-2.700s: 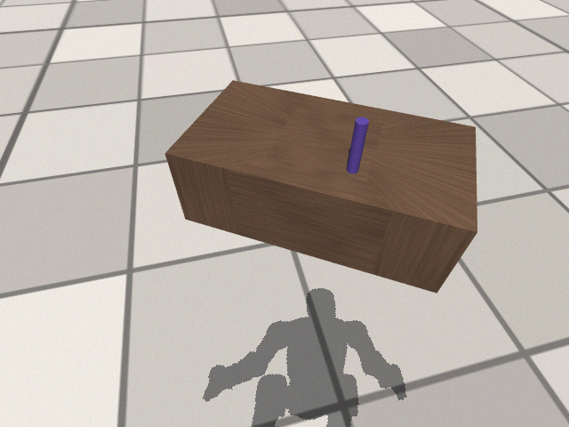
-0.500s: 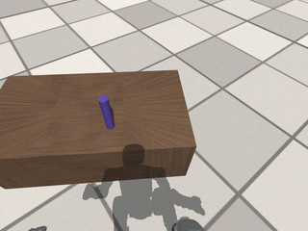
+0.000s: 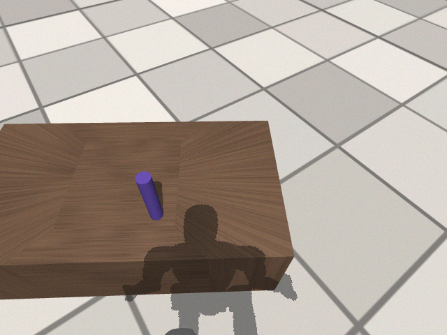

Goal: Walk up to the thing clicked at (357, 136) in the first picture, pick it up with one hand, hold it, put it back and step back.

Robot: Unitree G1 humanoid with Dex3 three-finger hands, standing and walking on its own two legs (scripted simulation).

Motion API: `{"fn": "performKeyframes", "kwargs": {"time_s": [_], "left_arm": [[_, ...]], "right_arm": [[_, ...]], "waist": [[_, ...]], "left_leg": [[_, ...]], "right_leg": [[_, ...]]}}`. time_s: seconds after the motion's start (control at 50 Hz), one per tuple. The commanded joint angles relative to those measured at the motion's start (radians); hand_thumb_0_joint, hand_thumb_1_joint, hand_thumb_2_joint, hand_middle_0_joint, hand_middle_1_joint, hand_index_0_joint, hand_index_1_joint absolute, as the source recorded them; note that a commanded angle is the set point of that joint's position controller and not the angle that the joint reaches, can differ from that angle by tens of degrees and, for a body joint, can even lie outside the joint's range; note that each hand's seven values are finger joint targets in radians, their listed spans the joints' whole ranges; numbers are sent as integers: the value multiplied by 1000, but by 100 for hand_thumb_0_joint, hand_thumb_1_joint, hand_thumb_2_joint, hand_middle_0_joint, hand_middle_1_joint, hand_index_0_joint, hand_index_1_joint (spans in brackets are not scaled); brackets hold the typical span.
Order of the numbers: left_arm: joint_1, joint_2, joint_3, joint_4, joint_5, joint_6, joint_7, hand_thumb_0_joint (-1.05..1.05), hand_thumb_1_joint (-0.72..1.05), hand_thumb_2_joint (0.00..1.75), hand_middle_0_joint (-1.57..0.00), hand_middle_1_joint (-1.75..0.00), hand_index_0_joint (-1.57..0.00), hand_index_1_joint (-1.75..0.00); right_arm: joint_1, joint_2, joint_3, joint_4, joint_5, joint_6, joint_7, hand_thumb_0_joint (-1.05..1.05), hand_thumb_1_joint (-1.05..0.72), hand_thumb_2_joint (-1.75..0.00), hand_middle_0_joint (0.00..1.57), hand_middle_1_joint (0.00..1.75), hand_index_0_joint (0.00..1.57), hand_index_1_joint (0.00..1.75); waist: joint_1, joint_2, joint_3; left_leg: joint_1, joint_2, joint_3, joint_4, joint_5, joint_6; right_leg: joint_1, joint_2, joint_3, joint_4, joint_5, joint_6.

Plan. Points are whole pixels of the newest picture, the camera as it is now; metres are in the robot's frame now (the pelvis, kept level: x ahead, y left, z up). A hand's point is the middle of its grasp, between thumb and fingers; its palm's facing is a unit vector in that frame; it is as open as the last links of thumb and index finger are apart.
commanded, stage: walk up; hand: left
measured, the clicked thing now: (150, 197) +0.53 +0.25 -0.26
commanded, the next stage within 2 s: stand in 1.82 s
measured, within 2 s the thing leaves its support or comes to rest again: neither
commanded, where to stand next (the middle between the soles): +0.07 +0.02 m, yaw +2 degrees
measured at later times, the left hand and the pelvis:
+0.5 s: hand out of the picture +0.05 +0.30 -0.14, palm faces +0.01 -0.89 -0.45, open 7.4 cm; pelvis -0.01 +0.02 +0.00, yaw +1 degrees
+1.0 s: hand out of the picture +0.06 +0.27 -0.14, palm faces +0.03 -0.94 -0.34, open 7.4 cm; pelvis -0.01 +0.01 +0.02, yaw +3 degrees
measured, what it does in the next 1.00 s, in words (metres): stands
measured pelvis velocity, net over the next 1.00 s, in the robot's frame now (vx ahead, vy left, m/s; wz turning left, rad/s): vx -0.01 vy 0.01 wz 0.04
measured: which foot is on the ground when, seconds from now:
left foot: down 0.00-1.00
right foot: down 0.00-1.00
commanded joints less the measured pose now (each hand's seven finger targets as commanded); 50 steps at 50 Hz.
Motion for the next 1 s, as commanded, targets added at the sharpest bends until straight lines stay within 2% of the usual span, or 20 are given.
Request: {"fn": "performKeyframes", "kwargs": {"time_s": [0.0, 0.02, 0.04, 0.12, 0.2, 0.24, 0.26, 0.28, 0.3, 0.32, 0.38, 0.42, 0.46, 0.48, 0.5, 0.58, 0.62, 0.74, 0.82, 0.98], "left_arm": [[7, 157, 41, -66, -38, -5, 25, 0, 90, 90, -20, -30, -20, -30], [34, 164, 40, -42, -36, 9, 32, 0, 90, 90, -20, -30, -20, -30], [32, 172, 38, -7, -28, 19, 40, 0, 90, 90, -20, -30, -20, -30], [-26, 198, 49, 37, -14, 23, 21, 0, 90, 90, -20, -30, -20, -30], [29, 173, 47, 99, -3, 11, 32, 0, 90, 90, -20, -30, -20, -30], [28, 188, 55, 113, 14, -5, 40, 0, 90, 90, -20, -30, -20, -30], [12, 226, 62, 105, 28, -15, 44, 0, 90, 90, -20, -30, -20, -30], [-38, 301, 77, 88, 36, -21, 45, 0, 90, 90, -20, -30, -20, -30], [-144, 364, 86, 63, 37, -19, 47, 0, 90, 90, -20, -30, -20, -30], [-184, 340, 83, 49, 39, -21, 47, 0, 90, 90, -20, -30, -20, -30], [-210, 259, 63, 53, 37, -33, 42, 0, 90, 90, -20, -30, -20, -30], [-210, 244, 55, 55, 32, -31, 34, 0, 90, 90, -20, -30, -20, -30], [-176, 205, 44, 57, 17, -23, 28, 0, 90, 90, -20, -30, -20, -30], [-141, 180, 38, 59, 10, -16, 26, 0, 90, 90, -20, -30, -20, -30], [-110, 177, 35, 85, 7, -10, 26, 0, 90, 90, -20, -30, -20, -30], [-152, 231, 38, 119, 19, -18, 22, 0, 90, 90, -20, -30, -20, -30], [-203, 238, 33, 125, 15, -12, 19, 0, 90, 90, -20, -30, -20, -30], [-218, 210, 25, 176, 17, -7, 12, 0, 90, 90, -20, -30, -20, -30], [-230, 199, 26, 197, 16, -6, 7, 0, 90, 90, -20, -30, -20, -30], [-265, 194, 30, 227, 21, -13, 8, 0, 90, 90, -20, -30, -20, -30]], "right_arm": [[21, -262, -63, -76, -6, -39, -23, 0, -90, -90, 20, 30, 20, 30], [-34, -258, -55, -87, 11, -38, -21, 0, -90, -90, 20, 30, 20, 30], [-59, -253, -53, -77, 10, -33, -24, 0, -90, -90, 20, 30, 20, 30], [-124, -236, -40, -75, 5, -13, -25, 0, -90, -90, 20, 30, 20, 30], [-162, -239, -45, -75, 4, 13, -13, 0, -90, -90, 20, 30, 20, 30], [-182, -205, -38, -75, 14, 27, -7, 0, -90, -90, 20, 30, 20, 30], [-200, -179, -32, -79, 18, 31, -4, 0, -90, -90, 20, 30, 20, 30], [-209, -150, -27, -83, 17, 36, -3, 0, -90, -90, 20, 30, 20, 30], [-223, -181, -42, -75, 6, 43, -9, 0, -90, -90, 20, 30, 20, 30], [-209, -198, -54, -61, 1, 46, -7, 0, -90, -90, 20, 30, 20, 30], [-170, -162, -44, -30, 16, 28, 9, 0, -90, -90, 20, 30, 20, 30], [-148, -161, -43, -1, 14, 11, 9, 0, -90, -90, 20, 30, 20, 30], [-117, -195, -50, 22, 3, -4, -2, 0, -90, -90, 20, 30, 20, 30], [-132, -211, -49, 18, -3, -11, -6, 0, -90, -90, 20, 30, 20, 30], [-164, -242, -49, 18, 12, -15, -4, 0, -90, -90, 20, 30, 20, 30], [-234, -195, -22, 40, 14, 0, -1, 0, -90, -90, 20, 30, 20, 30], [-204, -198, -20, 78, 12, 0, 1, 0, -90, -90, 20, 30, 20, 30], [-230, -198, -7, 119, 10, 0, 6, 0, -90, -90, 20, 30, 20, 30], [-227, -193, -4, 146, 7, -6, 4, 0, -90, -90, 20, 30, 20, 30], [-215, -177, -4, 172, 11, -7, 0, 0, -90, -90, 20, 30, 20, 30]], "waist": [[-20, 149, -238], [-7, 184, -253], [-4, 206, -234], [-14, 183, -165], [4, 170, -202], [17, 105, -214], [19, 24, -177], [1, -107, -106], [-9, -180, -65], [-29, -158, -32], [-60, -170, -65], [-58, -142, -106], [-44, -66, -200], [-23, -28, -232], [-5, 1, -245], [-8, 1, -173], [-30, 16, -144], [-17, 34, -80], [-19, 51, -80], [-35, 2, -132]], "left_leg": [[332, 251, -314, -193, 496, 153], [344, 319, -366, -176, 567, 247], [265, 349, -403, -190, 478, 287], [114, 199, -229, -206, 257, 175], [161, 170, -200, -138, 176, 148], [95, 141, -167, -73, 140, 104], [4, 98, -136, -2, 120, 63], [-90, -3, -82, 67, -56, 9], [-24, -16, -89, 220, -294, 1], [9, 8, -112, 277, -308, -3], [32, 4, -71, 111, -224, 18], [166, 1, -28, -90, 45, 17], [296, 79, -154, -123, 332, 74], [334, 157, -251, -145, 317, 116], [270, 203, -294, -142, 253, 167], [106, 51, -121, -133, 57, 35], [136, 47, -133, -174, -18, 24], [55, 76, -189, -300, -177, 28], [87, 72, -185, -329, -194, 16], [164, 56, -142, -275, 24, 6]], "right_leg": [[-139, -61, 38, 184, 224, 6], [-155, -18, 34, 267, -198, 9], [-117, -65, 77, 272, -263, 7], [-62, -48, 41, 195, -162, 7], [-12, -28, -26, -46, 5, 23], [86, -58, 25, -157, 116, 15], [84, -156, 182, -207, 95, -26], [25, -318, 407, -296, 68, -104], [-134, -443, 475, -307, 147, -213], [-186, -451, 460, -295, 213, -237], [-64, -316, 217, -192, 441, -136], [-59, -232, 128, -103, 447, -57], [-73, -145, 54, 26, 390, 13], [-113, -100, 28, 62, 256, 32], [-54, -85, 29, 28, 115, 31], [61, -170, 126, -179, 139, -15], [11, -174, 118, -178, 93, -22], [73, -131, 70, -256, 15, -4], [68, -136, 66, -280, 36, 1], [103, -164, 67, -337, 167, 10]]}}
